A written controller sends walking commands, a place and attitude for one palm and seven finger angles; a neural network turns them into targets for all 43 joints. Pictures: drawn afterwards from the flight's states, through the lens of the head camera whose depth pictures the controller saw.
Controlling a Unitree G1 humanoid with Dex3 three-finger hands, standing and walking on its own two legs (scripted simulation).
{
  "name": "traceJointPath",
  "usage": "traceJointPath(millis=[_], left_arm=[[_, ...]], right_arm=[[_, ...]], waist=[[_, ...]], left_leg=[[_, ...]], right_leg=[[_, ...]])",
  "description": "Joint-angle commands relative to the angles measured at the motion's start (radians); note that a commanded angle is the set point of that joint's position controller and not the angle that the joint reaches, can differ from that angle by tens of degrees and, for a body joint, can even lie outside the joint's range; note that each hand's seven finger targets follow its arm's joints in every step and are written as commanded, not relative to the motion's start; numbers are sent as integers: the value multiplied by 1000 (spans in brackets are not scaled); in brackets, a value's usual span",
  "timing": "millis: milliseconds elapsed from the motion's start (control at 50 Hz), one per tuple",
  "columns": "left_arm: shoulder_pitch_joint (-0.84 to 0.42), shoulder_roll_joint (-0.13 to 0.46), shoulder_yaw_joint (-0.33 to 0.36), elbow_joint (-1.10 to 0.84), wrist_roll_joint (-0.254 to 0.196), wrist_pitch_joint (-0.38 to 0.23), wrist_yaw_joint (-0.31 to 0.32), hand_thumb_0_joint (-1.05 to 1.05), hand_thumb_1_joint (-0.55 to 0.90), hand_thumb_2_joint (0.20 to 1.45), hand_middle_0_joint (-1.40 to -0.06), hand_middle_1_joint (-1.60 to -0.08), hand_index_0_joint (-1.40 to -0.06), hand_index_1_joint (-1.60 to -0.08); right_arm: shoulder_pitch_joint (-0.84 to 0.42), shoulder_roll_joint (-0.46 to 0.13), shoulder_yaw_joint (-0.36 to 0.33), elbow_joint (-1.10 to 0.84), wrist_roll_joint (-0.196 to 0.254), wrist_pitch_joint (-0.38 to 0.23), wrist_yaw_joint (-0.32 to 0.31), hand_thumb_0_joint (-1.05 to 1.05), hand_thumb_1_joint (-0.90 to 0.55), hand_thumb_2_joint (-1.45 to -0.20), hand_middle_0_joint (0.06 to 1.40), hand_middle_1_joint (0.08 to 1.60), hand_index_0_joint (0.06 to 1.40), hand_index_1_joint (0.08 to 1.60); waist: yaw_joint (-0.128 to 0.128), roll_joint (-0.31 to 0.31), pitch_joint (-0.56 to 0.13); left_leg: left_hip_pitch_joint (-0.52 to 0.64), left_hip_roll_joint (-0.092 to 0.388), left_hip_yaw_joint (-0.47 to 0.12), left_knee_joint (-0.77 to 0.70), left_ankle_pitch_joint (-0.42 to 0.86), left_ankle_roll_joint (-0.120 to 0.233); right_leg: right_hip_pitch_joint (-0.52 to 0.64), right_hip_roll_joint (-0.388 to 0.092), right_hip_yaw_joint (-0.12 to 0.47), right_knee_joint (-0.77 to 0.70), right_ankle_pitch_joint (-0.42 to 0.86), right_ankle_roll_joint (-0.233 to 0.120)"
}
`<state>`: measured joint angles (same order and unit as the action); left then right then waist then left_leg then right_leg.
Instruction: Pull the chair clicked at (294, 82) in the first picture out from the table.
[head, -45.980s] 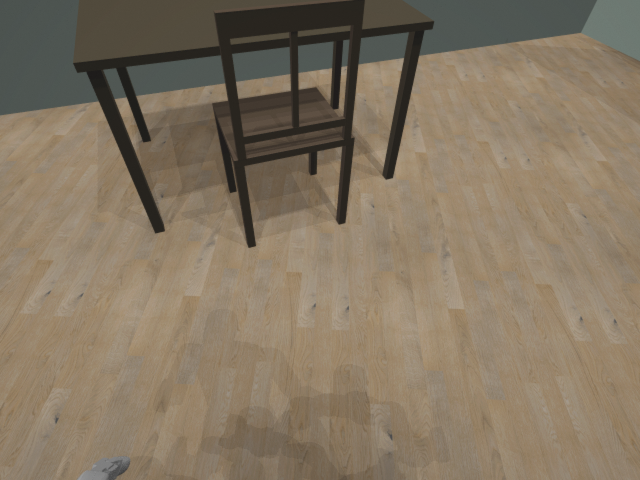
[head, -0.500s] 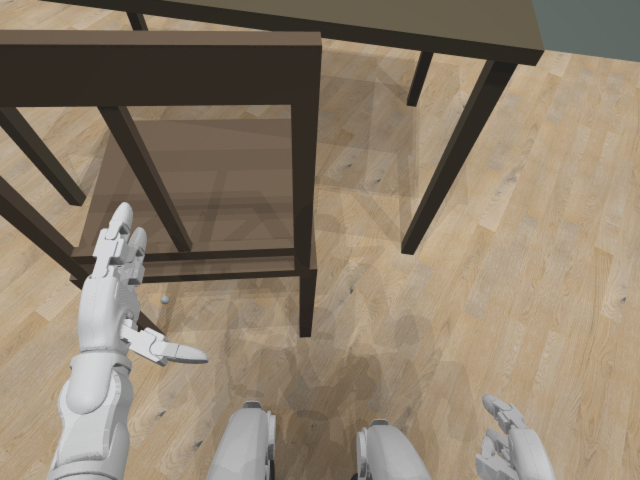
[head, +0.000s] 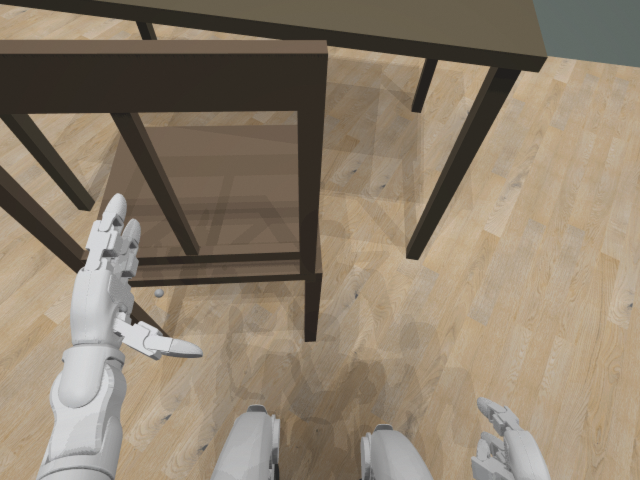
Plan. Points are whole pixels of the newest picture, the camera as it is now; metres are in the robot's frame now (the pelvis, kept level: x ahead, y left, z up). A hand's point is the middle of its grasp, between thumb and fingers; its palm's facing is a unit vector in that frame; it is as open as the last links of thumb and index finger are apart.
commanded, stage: aim the fingers beside a spindle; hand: left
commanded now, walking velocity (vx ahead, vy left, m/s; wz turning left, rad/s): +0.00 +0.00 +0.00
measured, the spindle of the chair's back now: (165, 196) +0.46 +0.23 +0.03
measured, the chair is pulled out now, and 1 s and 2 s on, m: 0.16 0.16 0.16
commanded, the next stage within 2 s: push the fingers through the gap in 1.80 s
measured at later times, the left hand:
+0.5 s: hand (173, 310) +0.31 +0.19 +0.01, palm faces +0.08 -1.00 +0.00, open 16.9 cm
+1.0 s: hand (155, 296) +0.32 +0.20 +0.04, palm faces +0.12 -0.99 -0.06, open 16.9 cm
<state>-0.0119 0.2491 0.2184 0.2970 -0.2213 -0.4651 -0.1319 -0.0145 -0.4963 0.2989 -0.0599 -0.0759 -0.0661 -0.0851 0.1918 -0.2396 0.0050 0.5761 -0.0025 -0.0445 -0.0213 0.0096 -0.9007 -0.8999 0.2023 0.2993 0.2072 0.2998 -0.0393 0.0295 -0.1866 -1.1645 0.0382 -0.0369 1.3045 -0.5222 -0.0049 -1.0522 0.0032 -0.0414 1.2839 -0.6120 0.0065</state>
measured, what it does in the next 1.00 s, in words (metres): stands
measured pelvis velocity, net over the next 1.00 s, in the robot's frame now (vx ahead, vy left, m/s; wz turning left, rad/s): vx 0.00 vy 0.00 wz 0.00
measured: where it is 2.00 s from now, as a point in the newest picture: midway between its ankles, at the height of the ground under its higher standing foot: outside the picture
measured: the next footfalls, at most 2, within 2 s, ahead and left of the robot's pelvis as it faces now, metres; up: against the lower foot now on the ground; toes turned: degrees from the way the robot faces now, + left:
none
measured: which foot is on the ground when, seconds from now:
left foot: down 0.00-1.00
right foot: down 0.00-1.00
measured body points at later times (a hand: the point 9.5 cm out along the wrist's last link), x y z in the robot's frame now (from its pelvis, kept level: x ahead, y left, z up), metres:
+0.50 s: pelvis +0.00 +0.00 +0.00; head +0.11 +0.01 +0.43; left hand +0.30 +0.24 +0.01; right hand +0.16 -0.25 -0.10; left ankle +0.05 +0.12 -0.62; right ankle +0.00 -0.13 -0.62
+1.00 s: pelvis +0.00 +0.00 +0.00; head +0.10 +0.01 +0.44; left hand +0.30 +0.25 +0.05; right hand +0.16 -0.25 -0.10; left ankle +0.05 +0.12 -0.62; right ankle +0.00 -0.13 -0.62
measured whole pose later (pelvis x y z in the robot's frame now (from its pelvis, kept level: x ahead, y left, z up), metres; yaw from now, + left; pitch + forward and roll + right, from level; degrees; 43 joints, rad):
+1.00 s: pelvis +0.00 +0.00 +0.00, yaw +0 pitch +22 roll -3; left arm 0.03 0.24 0.22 0.26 -0.22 -0.50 -0.12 -0.01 -0.50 0.30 -0.06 -0.08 -0.07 -0.09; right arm 0.19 -0.24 0.00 0.58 -0.01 -0.05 -0.02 0.01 -0.90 -0.90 0.20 0.30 0.21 0.30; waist -0.04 0.02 -0.19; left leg -1.16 0.04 -0.04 1.30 -0.53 -0.01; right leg -1.05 0.00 -0.04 1.28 -0.61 0.01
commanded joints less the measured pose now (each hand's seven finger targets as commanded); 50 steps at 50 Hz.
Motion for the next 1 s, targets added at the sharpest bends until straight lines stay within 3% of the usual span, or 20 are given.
traceJointPath(millis=[0,40,60,120,200,260,300,380,440,480,500,560,620,640,680,720,780,820,920,980], left_arm=[[-70,44,-15,-72,-29,8,-48,0,-500,300,-60,-80,-60,-80],[-100,63,-8,-155,-33,-17,-47,0,-500,300,-60,-80,-60,-80],[-127,108,27,-216,-31,-43,-35,0,-500,300,-60,-80,-60,-80],[-149,160,45,-399,-7,-116,16,0,-500,300,-60,-80,-60,-80],[-109,161,59,-312,21,-121,62,0,-500,300,-60,-80,-60,-80],[-100,92,19,-123,20,-63,31,0,-500,300,-60,-80,-60,-80],[-65,71,19,-41,-3,-24,-7,0,-500,300,-60,-80,-60,-80],[-125,97,26,-128,-32,-20,-56,0,-500,300,-60,-80,-60,-80],[-192,153,43,-340,-26,-89,-28,0,-500,300,-60,-80,-60,-80],[-161,183,71,-408,-20,-118,8,0,-500,300,-60,-80,-60,-80],[-134,198,87,-389,-15,-119,23,0,-500,300,-60,-80,-60,-80],[-95,144,63,-250,-2,-93,31,0,-500,300,-60,-80,-60,-80],[-50,94,42,-40,-3,-24,-6,0,-500,300,-60,-80,-60,-80],[-74,73,19,-22,-9,-9,-23,0,-500,300,-60,-80,-60,-80],[-94,60,1,-35,-22,4,-49,0,-500,300,-60,-80,-60,-80],[-122,85,14,-135,-33,-19,-57,0,-500,300,-60,-80,-60,-80],[-138,159,54,-390,-33,-96,-21,0,-500,300,-60,-80,-60,-80],[-100,197,82,-443,-19,-120,21,0,-500,300,-60,-80,-60,-80],[-50,121,68,-129,5,-66,34,0,-500,300,-60,-80,-60,-80],[-70,73,32,5,-17,-13,-24,0,-500,300,-60,-80,-60,-80]], right_arm=[[8,-160,-64,-136,19,-35,-14,0,-900,-900,200,300,200,300],[5,-157,-70,-143,16,-43,-18,0,-900,-900,200,300,200,300],[5,-157,-71,-144,13,-47,-21,0,-900,-900,200,300,200,300],[-1,-142,-68,-146,-1,-59,-20,0,-900,-900,200,300,200,300],[2,-138,-63,-118,-10,-54,-14,0,-900,-900,200,300,200,300],[-1,-148,-61,-106,-1,-40,-11,0,-900,-900,200,300,200,300],[3,-157,-62,-114,7,-35,-11,0,-900,-900,200,300,200,300],[0,-160,-67,-139,16,-37,-20,0,-900,-900,200,300,200,300],[-3,-147,-67,-146,6,-53,-26,0,-900,-900,200,300,200,300],[2,-140,-66,-136,-2,-61,-25,0,-900,-900,200,300,200,300],[6,-143,-64,-128,-7,-60,-24,0,-900,-900,200,300,200,300],[4,-140,-61,-103,-6,-53,-17,0,-900,-900,200,300,200,300],[10,-154,-60,-104,6,-35,-13,0,-900,-900,200,300,200,300],[6,-159,-62,-108,11,-33,-13,0,-900,-900,200,300,200,300],[6,-164,-65,-125,17,-33,-15,0,-900,-900,200,300,200,300],[7,-161,-69,-138,15,-41,-20,0,-900,-900,200,300,200,300],[3,-146,-73,-151,5,-58,-23,0,-900,-900,200,300,200,300],[7,-140,-67,-143,-5,-61,-21,0,-900,-900,200,300,200,300],[0,-142,-59,-100,-2,-38,-10,0,-900,-900,200,300,200,300],[-1,-161,-60,-112,13,-27,-13,0,-900,-900,200,300,200,300]], waist=[[-21,-48,-251],[-13,-26,-303],[-2,-12,-335],[16,99,-411],[-5,66,-339],[-28,5,-240],[-20,-26,-230],[-7,-25,-321],[6,78,-425],[13,119,-442],[9,97,-428],[-12,53,-325],[-23,-37,-229],[-27,-31,-214],[-22,-37,-243],[-10,-16,-324],[24,93,-463],[25,105,-468],[-24,-2,-230],[-31,-57,-189]], left_leg=[[268,-23,0,-165,175,28],[292,-23,4,-153,204,30],[317,-20,-1,-157,228,28],[428,-13,-10,-171,322,22],[380,-13,-14,-167,301,22],[284,-21,-5,-163,170,22],[247,-26,1,-160,141,25],[272,-26,11,-147,182,32],[394,-17,3,-153,305,28],[453,-11,-5,-161,363,22],[440,-10,-11,-160,370,23],[355,-13,-8,-157,296,21],[244,-23,2,-153,190,24],[238,-24,3,-153,162,24],[241,-27,6,-153,152,28],[289,-24,7,-148,208,31],[442,-15,1,-161,358,25],[470,-10,-8,-168,404,22],[273,-18,-3,-158,218,22],[204,-29,4,-150,110,26]], right_leg=[[103,21,-8,-211,236,-28],[115,16,-3,-201,262,-27],[122,17,-5,-191,272,-30],[118,17,-7,-173,305,-38],[93,21,-14,-172,286,-35],[55,23,-16,-190,212,-29],[75,23,-8,-203,197,-31],[126,17,9,-204,245,-27],[143,17,6,-179,328,-33],[135,19,-3,-175,346,-36],[129,22,-6,-170,346,-35],[101,21,-12,-177,308,-30],[88,24,-10,-192,251,-26],[69,22,-9,-199,226,-26],[87,19,-2,-206,218,-26],[123,17,3,-197,268,-28],[156,17,1,-178,359,-35],[158,20,-5,-171,374,-36],[74,25,-16,-184,261,-26],[62,24,-4,-209,175,-25]])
